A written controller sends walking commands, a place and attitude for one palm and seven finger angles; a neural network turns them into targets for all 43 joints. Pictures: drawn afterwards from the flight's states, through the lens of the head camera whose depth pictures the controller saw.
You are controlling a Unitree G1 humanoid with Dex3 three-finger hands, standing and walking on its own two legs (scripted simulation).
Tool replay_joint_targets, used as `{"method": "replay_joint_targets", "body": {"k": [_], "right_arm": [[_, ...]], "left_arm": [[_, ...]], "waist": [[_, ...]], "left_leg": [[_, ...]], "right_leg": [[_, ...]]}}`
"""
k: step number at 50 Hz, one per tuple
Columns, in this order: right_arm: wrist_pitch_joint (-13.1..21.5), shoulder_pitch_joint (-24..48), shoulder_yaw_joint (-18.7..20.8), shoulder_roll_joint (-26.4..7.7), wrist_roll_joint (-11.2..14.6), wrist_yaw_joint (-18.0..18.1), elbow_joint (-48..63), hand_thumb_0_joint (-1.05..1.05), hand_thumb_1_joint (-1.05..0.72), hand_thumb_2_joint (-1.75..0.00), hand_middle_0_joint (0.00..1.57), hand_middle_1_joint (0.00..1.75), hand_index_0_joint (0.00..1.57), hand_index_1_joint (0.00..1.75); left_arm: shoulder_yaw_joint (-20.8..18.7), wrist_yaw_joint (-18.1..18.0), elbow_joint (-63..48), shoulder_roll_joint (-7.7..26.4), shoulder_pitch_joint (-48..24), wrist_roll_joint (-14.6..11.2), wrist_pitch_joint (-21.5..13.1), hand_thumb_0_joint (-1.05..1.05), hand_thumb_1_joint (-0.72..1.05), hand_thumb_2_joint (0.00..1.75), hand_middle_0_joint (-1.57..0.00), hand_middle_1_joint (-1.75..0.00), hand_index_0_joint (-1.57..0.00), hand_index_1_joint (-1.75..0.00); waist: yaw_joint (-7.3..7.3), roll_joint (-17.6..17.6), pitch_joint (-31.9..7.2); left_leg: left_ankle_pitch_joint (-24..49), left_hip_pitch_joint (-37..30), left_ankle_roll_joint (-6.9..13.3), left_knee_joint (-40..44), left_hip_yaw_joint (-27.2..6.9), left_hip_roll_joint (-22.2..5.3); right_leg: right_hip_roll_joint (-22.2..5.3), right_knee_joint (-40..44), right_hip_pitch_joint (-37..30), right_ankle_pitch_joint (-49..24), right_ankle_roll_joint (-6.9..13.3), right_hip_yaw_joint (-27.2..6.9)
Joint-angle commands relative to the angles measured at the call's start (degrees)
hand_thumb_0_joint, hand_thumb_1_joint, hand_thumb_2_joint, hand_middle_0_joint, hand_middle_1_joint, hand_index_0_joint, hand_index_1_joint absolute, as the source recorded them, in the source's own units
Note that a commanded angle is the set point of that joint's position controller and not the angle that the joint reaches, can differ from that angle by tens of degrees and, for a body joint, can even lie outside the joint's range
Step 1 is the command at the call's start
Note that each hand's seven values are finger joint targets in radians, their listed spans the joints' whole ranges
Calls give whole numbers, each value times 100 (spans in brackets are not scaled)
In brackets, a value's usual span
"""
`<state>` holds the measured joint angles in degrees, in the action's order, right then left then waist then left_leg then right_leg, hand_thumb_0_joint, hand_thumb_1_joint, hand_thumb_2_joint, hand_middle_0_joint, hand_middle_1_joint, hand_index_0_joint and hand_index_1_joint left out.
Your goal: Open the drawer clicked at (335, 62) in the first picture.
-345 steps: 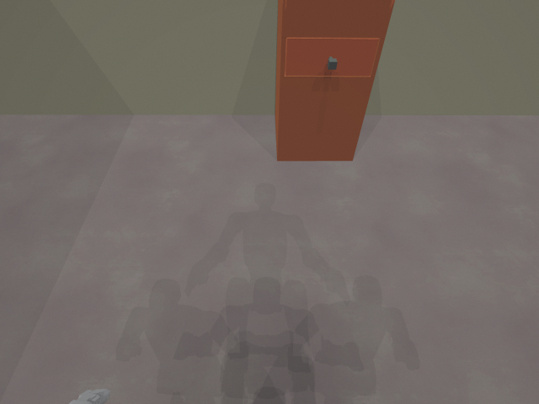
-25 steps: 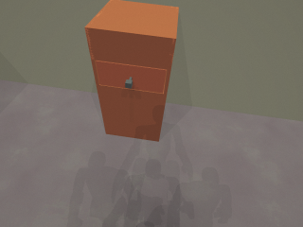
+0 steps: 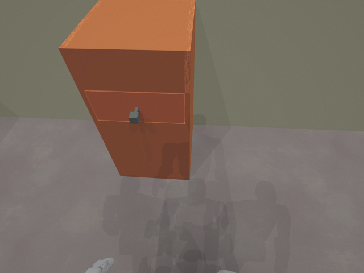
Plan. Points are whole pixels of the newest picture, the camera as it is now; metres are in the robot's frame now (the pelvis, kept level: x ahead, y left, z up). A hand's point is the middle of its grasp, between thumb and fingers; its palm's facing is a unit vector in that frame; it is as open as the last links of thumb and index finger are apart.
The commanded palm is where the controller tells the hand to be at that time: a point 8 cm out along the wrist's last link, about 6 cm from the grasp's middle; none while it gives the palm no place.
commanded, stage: take the last steps up to it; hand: left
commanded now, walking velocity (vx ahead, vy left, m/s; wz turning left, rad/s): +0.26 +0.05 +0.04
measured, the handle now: (135, 114) +0.70 +0.21 -0.16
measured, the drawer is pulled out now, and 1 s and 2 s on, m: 0.00 0.00 0.00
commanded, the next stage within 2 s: come to a stop and stand still in 0.28 s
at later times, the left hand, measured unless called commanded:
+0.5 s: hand out of the picture +0.11 +0.22 -0.17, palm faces +0.09 -0.98 -0.15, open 7.3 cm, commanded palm none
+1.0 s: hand (122, 233) +0.24 +0.17 -0.13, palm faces +0.03 -0.96 -0.28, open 7.3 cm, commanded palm none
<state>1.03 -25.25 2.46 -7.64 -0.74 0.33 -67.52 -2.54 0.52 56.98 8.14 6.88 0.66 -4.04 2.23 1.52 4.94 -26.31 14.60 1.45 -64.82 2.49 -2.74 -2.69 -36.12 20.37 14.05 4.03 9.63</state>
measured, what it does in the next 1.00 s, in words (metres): walks ahead: left foot, then right foot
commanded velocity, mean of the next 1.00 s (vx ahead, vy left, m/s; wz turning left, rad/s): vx -0.01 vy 0.03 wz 0.01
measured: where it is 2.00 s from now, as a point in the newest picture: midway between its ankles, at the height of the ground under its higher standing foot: outside the picture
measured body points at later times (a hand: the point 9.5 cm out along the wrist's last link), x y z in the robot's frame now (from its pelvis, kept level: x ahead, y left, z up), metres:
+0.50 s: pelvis +0.15 +0.05 +0.01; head +0.17 +0.07 +0.46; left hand +0.10 +0.27 -0.16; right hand +0.24 -0.17 -0.13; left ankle +0.19 +0.15 -0.72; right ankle +0.10 -0.07 -0.68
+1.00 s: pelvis +0.16 -0.02 +0.02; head +0.19 -0.06 +0.46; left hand +0.24 +0.22 -0.11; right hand +0.19 -0.26 -0.16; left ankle +0.11 +0.14 -0.65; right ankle +0.18 -0.10 -0.72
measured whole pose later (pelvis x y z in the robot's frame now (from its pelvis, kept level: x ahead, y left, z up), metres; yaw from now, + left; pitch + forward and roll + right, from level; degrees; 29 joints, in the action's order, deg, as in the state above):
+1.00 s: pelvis +0.16 -0.02 +0.02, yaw +0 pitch +0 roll +3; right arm -3.9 -11.5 4.1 -12.6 -1.0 0.4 -60.2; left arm -2.0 -1.5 56.9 8.3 9.1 1.0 0.6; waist 0.5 2.7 4.0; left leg -24.6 21.8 -2.4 -56.8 0.6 -0.4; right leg -2.3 -29.2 15.0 14.0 3.3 5.0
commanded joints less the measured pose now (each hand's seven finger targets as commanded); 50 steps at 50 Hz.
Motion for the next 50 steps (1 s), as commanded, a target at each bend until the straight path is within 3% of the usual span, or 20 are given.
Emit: {"method": "replay_joint_targets", "body": {"k": [1, 4, 8, 13, 16, 17, 18, 19, 20, 23, 26, 33, 36, 38, 39, 40, 41, 42, 44, 50], "right_arm": [[68, 148, 68, -205, -83, -24, 571, 0, -90, -90, 20, 30, 20, 30], [-32, 96, 60, -145, -104, -55, 604, 0, -90, -90, 20, 30, 20, 30], [-17, 723, 46, -238, -73, -143, 859, 0, -90, -90, 20, 30, 20, 30], [68, 1388, 52, -407, -46, -189, 1149, 0, -90, -90, 20, 30, 20, 30], [136, 1084, 42, -528, -53, -149, 1057, 0, -90, -90, 20, 30, 20, 30], [178, 702, 60, -695, -63, -114, 926, 0, -90, -90, 20, 30, 20, 30], [224, 177, 145, -1117, -118, -52, 820, 0, -90, -90, 20, 30, 20, 30], [169, -206, 217, -1537, -115, -7, 763, 0, -90, -90, 20, 30, 20, 30], [119, -44, 174, -1458, -93, 54, 783, 0, -90, -90, 20, 30, 20, 30], [140, 1183, -71, -819, -48, 171, 1006, 0, -90, -90, 20, 30, 20, 30], [91, 1310, -21, -846, 0, 236, 899, 0, -90, -90, 20, 30, 20, 30], [-147, 1326, 229, -1177, -61, 253, 944, 0, -90, -90, 20, 30, 20, 30], [-174, 1422, 269, -1180, -69, 205, 985, 0, -90, -90, 20, 30, 20, 30], [-194, 1395, 264, -1065, -28, 150, 990, 0, -90, -90, 20, 30, 20, 30], [-193, 1284, 236, -782, 22, 110, 1019, 0, -90, -90, 20, 30, 20, 30], [-215, 1141, 154, -463, 42, 50, 1102, 0, -90, -90, 20, 30, 20, 30], [-332, 1384, 169, -513, 26, 81, 1159, 0, -90, -90, 20, 30, 20, 30], [-401, 1442, 173, -557, 14, 99, 1159, 0, -90, -90, 20, 30, 20, 30], [-424, 1207, 197, -666, 2, 79, 976, 0, -90, -90, 20, 30, 20, 30], [-395, 1278, 189, -811, -29, 11, 1089, 0, -90, -90, 20, 30, 20, 30]], "left_arm": [[-121, -174, 123, 658, 880, 47, -3, 0, 90, 90, -20, -30, -20, -30], [-112, -161, 181, 539, 978, 76, -45, 0, 90, 90, -20, -30, -20, -30], [-101, -119, 272, 784, 1128, 58, -58, 0, 90, 90, -20, -30, -20, -30], [-148, -129, 373, 997, 1287, 83, -11, 0, 90, 90, -20, -30, -20, -30], [-155, -140, 408, 952, 1280, 63, 81, 0, 90, 90, -20, -30, -20, -30], [-121, -134, 415, 822, 1338, 52, 116, 0, 90, 90, -20, -30, -20, -30], [-75, -106, 346, 578, 1475, 30, 143, 0, 90, 90, -20, -30, -20, -30], [-16, -86, 222, 362, 1482, 16, 126, 0, 90, 90, -20, -30, -20, -30], [10, -155, 180, 440, 1380, 54, 183, 0, 90, 90, -20, -30, -20, -30], [73, -180, 465, 268, 1392, -15, 264, 0, 90, 90, -20, -30, -20, -30], [84, -227, 602, 309, 1586, -28, 420, 0, 90, 90, -20, -30, -20, -30], [-83, -222, 77, 491, 1092, 46, 664, 0, 90, 90, -20, -30, -20, -30], [-91, -219, -9, 488, 1121, 30, 594, 0, 90, 90, -20, -30, -20, -30], [-98, -226, 36, 600, 1308, 46, 500, 0, 90, 90, -20, -30, -20, -30], [-128, -262, 6, 943, 1243, 90, 425, 0, 90, 90, -20, -30, -20, -30], [-155, -275, -56, 1294, 994, 96, 378, 0, 90, 90, -20, -30, -20, -30], [-168, -271, -103, 1350, 1109, 73, 380, 0, 90, 90, -20, -30, -20, -30], [-173, -284, -80, 1329, 943, 72, 384, 0, 90, 90, -20, -30, -20, -30], [-162, -295, -201, 1204, 492, 63, 404, 0, 90, 90, -20, -30, -20, -30], [-261, -323, -237, 1231, 737, 63, 378, 0, 90, 90, -20, -30, -20, -30]], "waist": [[-210, -479, -211], [-85, -794, -225], [-195, -822, -116], [-327, -854, 4], [-131, -624, -36], [8, -167, -191], [157, 831, -529], [203, 1671, -666], [144, 1420, -687], [-272, 441, -435], [-313, 334, -774], [-205, 746, -601], [-294, 889, -694], [-403, 496, -836], [-343, -429, -854], [-211, -1317, -688], [-453, -1265, -707], [-389, -1429, -569], [-240, -930, -477], [-489, -832, -660]], "left_leg": [[894, 1502, -101, -420, -284, -527], [1090, 1297, -277, 478, 12, -509], [1453, 1313, -348, 1587, 203, -447], [1308, 893, -248, 2561, 238, -333], [1574, -221, -193, 3467, 460, -119], [1619, -958, -156, 3834, 342, -148], [1832, -1685, 183, 4255, -737, -1002], [2203, -1902, 719, 4858, -1969, -1989], [2111, -1427, 829, 5003, -2084, -2124], [4065, -412, 806, 4895, -1031, -1669], [5414, -761, 745, 4632, -484, -1528], [4938, -602, 871, 4470, -527, -1685], [4550, -567, 683, 4224, -402, -1500], [3504, -361, 314, 3751, -191, -1074], [2308, 27, -49, 3106, 180, -558], [302, 557, -294, 2685, 424, 11], [-631, 494, -274, 1969, 23, 76], [-714, 590, -247, 1420, -257, 76], [-197, 869, -282, 664, -421, 85], [226, 1253, -444, 799, -450, 59]], "right_leg": [[-1629, 2552, -591, 117, 413, -1761], [-1327, 2533, -390, -707, 359, -1072], [-1232, 2577, -652, -846, 407, -934], [-1459, 2392, -816, -573, 454, -1077], [-1227, 1796, -499, -371, 241, -821], [-962, 1117, -209, -294, 121, -663], [-389, -162, 373, 323, -139, -241], [122, -1558, 1014, 2026, -332, 75], [-36, -2203, 1003, 2245, -302, -512], [-419, -1745, 235, 1426, -489, -936], [-311, -992, -181, 1079, -617, -787], [-118, -1247, 112, 1181, -542, -730], [-60, -291, -294, 670, -490, -632], [-81, 1031, -969, -608, -499, -611], [-734, 1453, -1246, -1827, -328, -1410], [-1633, 1573, -1248, -3036, 123, -2117], [-1987, 1743, -869, -3297, 568, -2373], [-1946, 1804, -653, -3070, 708, -2418], [-1658, 1737, -838, -2652, 699, -2076], [-1682, 1803, -1567, -2135, 634, -1999]]}}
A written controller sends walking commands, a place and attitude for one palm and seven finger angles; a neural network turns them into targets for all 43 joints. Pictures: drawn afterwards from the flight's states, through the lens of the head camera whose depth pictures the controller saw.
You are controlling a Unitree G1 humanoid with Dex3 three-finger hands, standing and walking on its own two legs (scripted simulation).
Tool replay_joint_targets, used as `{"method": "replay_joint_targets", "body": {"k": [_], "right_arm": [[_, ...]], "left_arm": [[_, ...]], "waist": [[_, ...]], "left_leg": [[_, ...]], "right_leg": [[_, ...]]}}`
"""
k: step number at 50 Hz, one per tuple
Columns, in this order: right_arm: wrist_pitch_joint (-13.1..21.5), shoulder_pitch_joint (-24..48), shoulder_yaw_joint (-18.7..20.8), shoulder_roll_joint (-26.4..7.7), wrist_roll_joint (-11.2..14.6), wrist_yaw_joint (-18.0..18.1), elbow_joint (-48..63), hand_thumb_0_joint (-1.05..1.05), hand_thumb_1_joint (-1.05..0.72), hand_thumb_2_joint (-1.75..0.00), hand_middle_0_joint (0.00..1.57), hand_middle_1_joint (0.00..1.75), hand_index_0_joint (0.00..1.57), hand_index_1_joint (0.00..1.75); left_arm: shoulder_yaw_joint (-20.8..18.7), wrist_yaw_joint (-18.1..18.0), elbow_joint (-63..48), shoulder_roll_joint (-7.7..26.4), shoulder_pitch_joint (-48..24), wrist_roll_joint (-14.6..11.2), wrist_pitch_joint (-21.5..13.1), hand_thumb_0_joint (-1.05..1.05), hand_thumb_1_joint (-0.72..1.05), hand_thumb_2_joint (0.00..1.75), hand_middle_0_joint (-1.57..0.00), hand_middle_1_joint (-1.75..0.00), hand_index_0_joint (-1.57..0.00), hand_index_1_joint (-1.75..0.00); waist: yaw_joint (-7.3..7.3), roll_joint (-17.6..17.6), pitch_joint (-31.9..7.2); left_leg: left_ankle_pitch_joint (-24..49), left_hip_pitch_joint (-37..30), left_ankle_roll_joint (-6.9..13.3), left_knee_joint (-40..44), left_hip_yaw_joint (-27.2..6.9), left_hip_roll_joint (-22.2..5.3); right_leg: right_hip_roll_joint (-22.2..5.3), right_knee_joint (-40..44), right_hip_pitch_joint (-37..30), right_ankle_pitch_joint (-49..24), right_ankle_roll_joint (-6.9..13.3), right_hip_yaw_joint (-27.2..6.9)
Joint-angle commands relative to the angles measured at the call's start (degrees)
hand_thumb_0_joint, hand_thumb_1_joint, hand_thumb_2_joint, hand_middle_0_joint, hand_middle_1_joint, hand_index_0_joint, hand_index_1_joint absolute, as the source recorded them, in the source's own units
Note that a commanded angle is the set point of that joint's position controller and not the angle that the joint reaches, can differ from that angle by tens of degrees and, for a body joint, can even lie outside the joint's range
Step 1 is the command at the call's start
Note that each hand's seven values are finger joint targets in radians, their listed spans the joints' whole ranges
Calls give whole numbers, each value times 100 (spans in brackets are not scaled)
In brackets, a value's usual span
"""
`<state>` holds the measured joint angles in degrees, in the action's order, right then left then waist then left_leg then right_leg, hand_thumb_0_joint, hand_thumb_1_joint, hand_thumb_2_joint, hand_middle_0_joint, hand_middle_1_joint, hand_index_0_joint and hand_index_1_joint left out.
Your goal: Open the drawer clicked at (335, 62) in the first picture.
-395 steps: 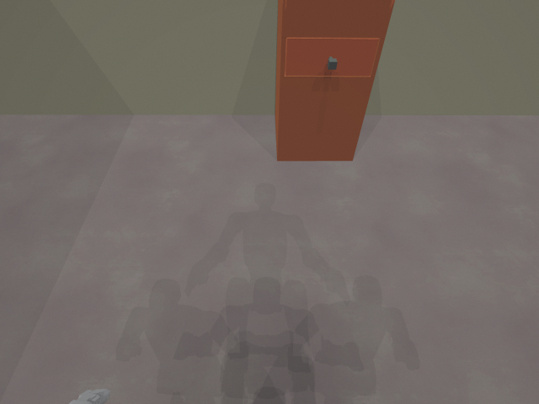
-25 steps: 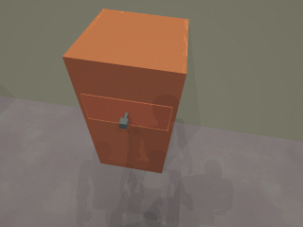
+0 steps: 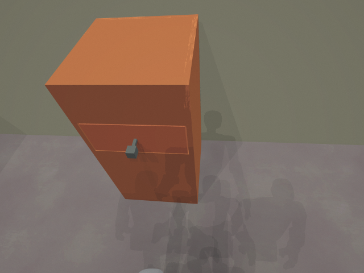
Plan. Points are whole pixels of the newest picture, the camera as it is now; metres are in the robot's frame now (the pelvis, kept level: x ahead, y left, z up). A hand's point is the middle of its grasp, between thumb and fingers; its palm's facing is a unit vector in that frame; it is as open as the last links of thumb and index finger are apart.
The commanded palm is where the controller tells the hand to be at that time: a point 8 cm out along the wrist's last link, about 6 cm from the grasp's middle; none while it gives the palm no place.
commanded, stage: come to a stop and stand still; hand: left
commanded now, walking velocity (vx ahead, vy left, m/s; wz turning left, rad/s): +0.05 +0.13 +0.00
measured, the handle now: (133, 147) +0.54 +0.23 -0.17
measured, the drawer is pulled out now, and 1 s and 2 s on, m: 0.00 0.00 0.00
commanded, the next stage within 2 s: look again from close up in 0.52 s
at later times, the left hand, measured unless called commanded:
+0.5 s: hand out of the picture -0.05 +0.22 -0.18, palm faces +0.08 -0.98 -0.20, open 7.3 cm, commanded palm none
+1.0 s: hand out of the picture +0.01 +0.22 -0.17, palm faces +0.03 -0.97 -0.24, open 7.3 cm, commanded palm none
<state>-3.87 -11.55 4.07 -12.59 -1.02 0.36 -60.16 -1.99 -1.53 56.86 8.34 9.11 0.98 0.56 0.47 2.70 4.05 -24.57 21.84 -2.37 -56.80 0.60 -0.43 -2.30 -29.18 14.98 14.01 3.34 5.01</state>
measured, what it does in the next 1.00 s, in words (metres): steps on the spot: left foot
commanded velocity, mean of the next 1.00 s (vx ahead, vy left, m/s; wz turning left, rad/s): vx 0.00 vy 0.01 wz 0.00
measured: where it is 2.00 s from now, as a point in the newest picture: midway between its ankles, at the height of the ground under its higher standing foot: outside the picture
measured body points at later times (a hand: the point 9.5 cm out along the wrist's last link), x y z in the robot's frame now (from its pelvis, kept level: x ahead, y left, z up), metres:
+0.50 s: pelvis -0.03 +0.04 +0.00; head -0.03 +0.04 +0.45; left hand -0.05 +0.27 -0.16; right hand +0.00 -0.19 -0.16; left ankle -0.06 +0.17 -0.74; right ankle +0.02 -0.08 -0.74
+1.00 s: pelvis -0.02 +0.04 +0.00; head -0.02 +0.02 +0.44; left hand +0.01 +0.28 -0.15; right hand -0.04 -0.15 -0.18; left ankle -0.06 +0.17 -0.74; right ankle +0.02 -0.08 -0.74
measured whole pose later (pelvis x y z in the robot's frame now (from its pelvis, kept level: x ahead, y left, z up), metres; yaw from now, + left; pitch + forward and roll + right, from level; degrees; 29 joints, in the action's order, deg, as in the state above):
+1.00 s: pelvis -0.02 +0.04 +0.00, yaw +0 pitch -2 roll +1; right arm 1.3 -21.4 -1.5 -7.3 -0.9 1.0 -61.3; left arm -0.1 -1.6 63.6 8.2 15.1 0.1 -1.1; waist 0.9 3.2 0.6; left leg -18.8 6.0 -1.0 -26.6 2.0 -1.1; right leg -3.3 -29.7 15.1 12.7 -0.3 3.7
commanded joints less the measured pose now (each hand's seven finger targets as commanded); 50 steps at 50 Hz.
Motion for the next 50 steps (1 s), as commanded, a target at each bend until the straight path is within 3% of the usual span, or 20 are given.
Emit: {"method": "replay_joint_targets", "body": {"k": [1, 8, 10, 12, 13, 15, 16, 17, 18, 22, 26, 30, 31, 32, 33, 35, 39, 42, 47, 50], "right_arm": [[100, -45, 13, -286, -5, -1, 385, 0, -90, -90, 20, 30, 20, 30], [195, -132, -74, -204, 45, -6, 416, 0, -90, -90, 20, 30, 20, 30], [226, -304, -94, -153, 50, 11, 348, 0, -90, -90, 20, 30, 20, 30], [279, -745, -137, -128, 42, 32, 153, 0, -90, -90, 20, 30, 20, 30], [318, -860, -151, -199, 35, 44, 88, 0, -90, -90, 20, 30, 20, 30], [341, -601, -109, -668, -20, 67, 236, 0, -90, -90, 20, 30, 20, 30], [332, -425, -127, -814, -38, 87, 330, 0, -90, -90, 20, 30, 20, 30], [359, -127, -152, -684, -26, 88, 267, 0, -90, -90, 20, 30, 20, 30], [366, -6, -190, -587, -1, 107, 282, 0, -90, -90, 20, 30, 20, 30], [415, -269, -243, -390, 36, 141, 98, 0, -90, -90, 20, 30, 20, 30], [391, -701, -271, -205, 45, 135, -103, 0, -90, -90, 20, 30, 20, 30], [427, -913, -305, -101, 50, 144, -234, 0, -90, -90, 20, 30, 20, 30], [574, -293, -305, -283, 34, 68, 124, 0, -90, -90, 20, 30, 20, 30], [532, -750, -307, 46, 58, 71, 270, 0, -90, -90, 20, 30, 20, 30], [547, -945, -338, 78, 66, 70, 226, 0, -90, -90, 20, 30, 20, 30], [597, -1230, -356, 28, 30, 60, 233, 0, -90, -90, 20, 30, 20, 30], [590, -1272, -398, -31, 42, 112, 281, 0, -90, -90, 20, 30, 20, 30], [597, -1348, -425, -19, 26, 119, 184, 0, -90, -90, 20, 30, 20, 30], [580, -1432, -450, -9, 19, 126, 46, 0, -90, -90, 20, 30, 20, 30], [585, -1464, -457, 11, 18, 127, -29, 0, -90, -90, 20, 30, 20, 30]], "left_arm": [[-331, -114, -210, 1257, 542, 45, -81, 0, 90, 90, -20, -30, -20, -30], [-336, -52, -98, 1342, 600, 86, -59, 0, 90, 90, -20, -30, -20, -30], [-318, -46, -43, 1284, 500, 84, -38, 0, 90, 90, -20, -30, -20, -30], [-287, -40, 2, 1223, 305, 29, 5, 0, 90, 90, -20, -30, -20, -30], [-235, -29, 9, 1078, 275, -6, 26, 0, 90, 90, -20, -30, -20, -30], [-128, 27, -19, 682, 441, -26, 62, 0, 90, 90, -20, -30, -20, -30], [-103, 52, -23, 537, 547, -23, 13, 0, 90, 90, -20, -30, -20, -30], [-83, 45, 127, 545, 437, 26, 68, 0, 90, 90, -20, -30, -20, -30], [-62, 55, 201, 586, 521, 38, 77, 0, 90, 90, -20, -30, -20, -30], [30, 61, 543, 665, 887, 5, -20, 0, 90, 90, -20, -30, -20, -30], [45, 23, 651, 665, 867, -17, -62, 0, 90, 90, -20, -30, -20, -30], [49, -7, 713, 613, 933, -37, -90, 0, 90, 90, -20, -30, -20, -30], [105, -273, 870, 659, 1552, 30, -291, 0, 90, 90, -20, -30, -20, -30], [49, -225, 683, 1008, 1385, 1, -349, 0, 90, 90, -20, -30, -20, -30], [66, -170, 593, 929, 1143, -5, -349, 0, 90, 90, -20, -30, -20, -30], [94, -101, 525, 742, 1011, -3, -267, 0, 90, 90, -20, -30, -20, -30], [151, -48, 558, 496, 1023, -32, -223, 0, 90, 90, -20, -30, -20, -30], [143, -42, 568, 502, 1005, -48, -213, 0, 90, 90, -20, -30, -20, -30], [125, -43, 547, 520, 971, -66, -206, 0, 90, 90, -20, -30, -20, -30], [106, -45, 534, 538, 929, -67, -201, 0, 90, 90, -20, -30, -20, -30]], "waist": [[-339, -1015, -569], [-347, -1346, -750], [-230, -1370, -671], [2, -1214, -625], [48, -862, -563], [-91, 325, -126], [-211, 350, -154], [-197, 998, 104], [-261, 1075, 251], [-271, 295, 10], [-121, -506, 137], [-96, -440, -43], [-319, -240, 16], [-3, -143, -787], [82, -53, -817], [66, 507, -562], [-13, -329, 59], [-39, -111, 210], [-43, -371, 192], [-44, -214, 143]], "left_leg": [[17, 495, -69, 192, -215, -178], [-18, -241, 37, 1649, 54, -49], [233, -661, 76, 2271, 148, -27], [990, -1550, 144, 3297, 267, -5], [1080, -1826, 196, 3617, 119, -152], [103, -1017, 603, 4361, -1127, -1240], [-329, -294, 723, 4524, -1294, -1422], [-721, 43, 694, 4959, -1283, -1308], [-647, 222, 660, 4990, -1120, -1188], [334, -409, 465, 4340, -512, -738], [589, -676, 342, 3959, -237, -489], [846, -858, 327, 3883, -194, -499], [1278, -530, 150, 2818, 163, -558], [499, -814, 146, 2911, -6, -225], [672, -1059, 190, 3134, -26, -287], [1305, -875, 329, 3369, -231, -532], [1159, -382, 407, 3615, -340, -529], [1282, -409, 403, 3696, -302, -492], [1328, -511, 390, 3710, -235, -465], [1394, -555, 378, 3775, -227, -475]], "right_leg": [[-1721, 1125, -1041, -2014, 701, -1532], [-1460, 1299, -944, -1281, 647, -1528], [-1336, 1306, -611, -841, 534, -1444], [-1071, 1221, 38, 63, 231, -1231], [-815, 1039, 364, 533, 49, -1060], [-191, 328, 619, 674, -295, -414], [-124, 135, 182, 392, -357, -183], [-116, -52, -77, 255, -408, -122], [-124, -144, -240, 102, -409, -133], [-274, 614, -497, -461, -387, -374], [-411, 1095, -203, 90, -318, -739], [-417, 1095, -248, 25, -296, -712], [-711, 544, -531, -2327, -251, -885], [-1005, 668, -634, -1482, -36, -1234], [-877, 650, -300, -375, 69, -1111], [-452, 356, -168, 52, -52, -625], [-361, 404, -334, -230, -107, -537], [-363, 397, -378, -411, -114, -530], [-384, 434, -484, -597, -128, -536], [-373, 399, -566, -672, -127, -524]]}}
